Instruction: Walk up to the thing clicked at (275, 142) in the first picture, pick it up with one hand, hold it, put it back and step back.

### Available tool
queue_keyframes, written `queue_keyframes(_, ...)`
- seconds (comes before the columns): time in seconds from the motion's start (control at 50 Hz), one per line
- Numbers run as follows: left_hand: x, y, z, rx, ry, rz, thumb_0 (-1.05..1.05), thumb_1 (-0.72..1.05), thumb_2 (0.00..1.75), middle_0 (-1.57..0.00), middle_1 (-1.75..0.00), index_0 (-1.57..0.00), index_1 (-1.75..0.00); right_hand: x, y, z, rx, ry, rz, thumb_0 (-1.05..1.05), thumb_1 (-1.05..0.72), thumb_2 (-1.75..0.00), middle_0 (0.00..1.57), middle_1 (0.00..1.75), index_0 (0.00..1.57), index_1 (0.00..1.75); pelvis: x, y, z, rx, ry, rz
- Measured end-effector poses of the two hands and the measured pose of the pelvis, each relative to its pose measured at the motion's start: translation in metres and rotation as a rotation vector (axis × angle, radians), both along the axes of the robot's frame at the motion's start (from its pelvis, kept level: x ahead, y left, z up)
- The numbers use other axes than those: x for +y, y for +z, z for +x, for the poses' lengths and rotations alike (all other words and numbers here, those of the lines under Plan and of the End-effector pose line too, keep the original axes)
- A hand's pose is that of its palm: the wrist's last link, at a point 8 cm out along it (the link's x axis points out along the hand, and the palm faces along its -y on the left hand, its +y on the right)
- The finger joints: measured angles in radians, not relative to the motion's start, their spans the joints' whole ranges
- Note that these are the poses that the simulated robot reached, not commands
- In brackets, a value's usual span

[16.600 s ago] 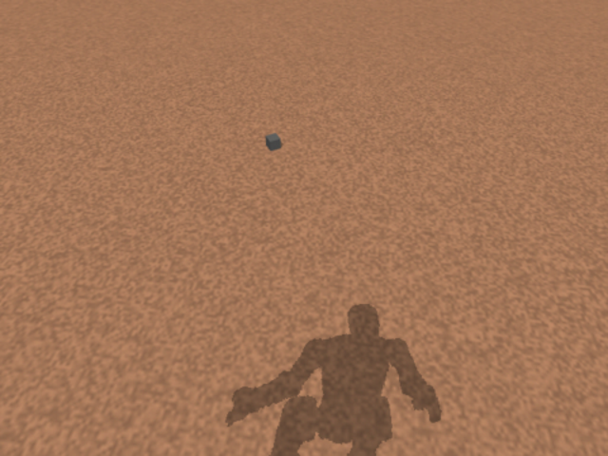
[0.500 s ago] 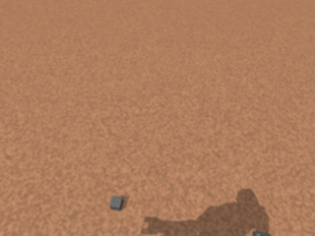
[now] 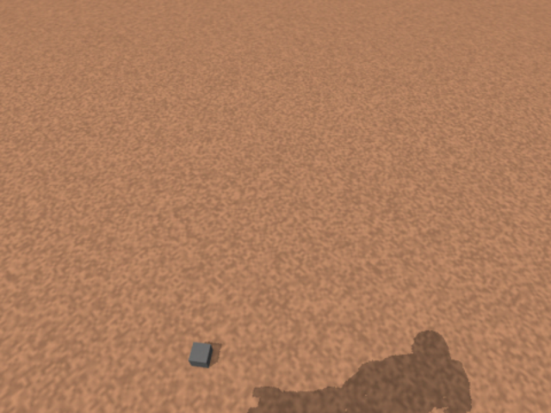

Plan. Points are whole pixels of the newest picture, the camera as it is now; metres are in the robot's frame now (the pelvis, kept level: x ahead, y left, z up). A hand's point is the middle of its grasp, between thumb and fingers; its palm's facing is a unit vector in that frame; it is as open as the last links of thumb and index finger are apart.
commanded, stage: walk up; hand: left
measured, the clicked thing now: (201, 355) +0.43 +0.24 -0.75
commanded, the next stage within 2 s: stand in 0.18 s
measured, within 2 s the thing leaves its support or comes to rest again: neither
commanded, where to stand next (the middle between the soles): +0.04 +0.01 m, yaw -1 degrees
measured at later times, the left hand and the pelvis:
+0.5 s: hand out of the picture +0.10 +0.25 -0.15, palm faces -0.03 -0.94 -0.35, open 7.4 cm; pelvis +0.03 +0.00 +0.00, yaw +0 degrees
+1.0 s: hand out of the picture +0.11 +0.25 -0.15, palm faces -0.02 -0.94 -0.35, open 7.4 cm; pelvis +0.03 +0.00 +0.00, yaw +0 degrees
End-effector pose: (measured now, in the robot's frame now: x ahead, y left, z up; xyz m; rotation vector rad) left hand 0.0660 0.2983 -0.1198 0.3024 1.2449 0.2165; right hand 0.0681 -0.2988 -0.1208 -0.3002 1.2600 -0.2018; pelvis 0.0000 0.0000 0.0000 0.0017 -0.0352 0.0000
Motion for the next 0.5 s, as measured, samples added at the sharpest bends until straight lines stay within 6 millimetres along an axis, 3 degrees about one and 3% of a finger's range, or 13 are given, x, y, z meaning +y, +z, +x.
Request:
queue_keyframes(0.24,0.000,0.003,0.015,-0.017,-0.023,0.006,0.01,0.90,0.90,-0.20,-0.30,-0.20,-0.30,0.000,-0.002,-0.005,0.014,0.000,0.001,0.01,-0.91,-0.90,0.21,0.30,0.20,0.29,-0.001,0.000,0.005,0.010,-0.002,0.000)
queue_keyframes(0.5,-0.002,0.004,0.029,-0.002,-0.025,0.006,0.01,0.90,0.90,-0.20,-0.30,-0.20,-0.30,-0.001,-0.001,0.017,0.002,0.008,-0.001,0.01,-0.91,-0.90,0.21,0.30,0.20,0.29,-0.003,0.002,0.029,0.016,0.000,-0.001)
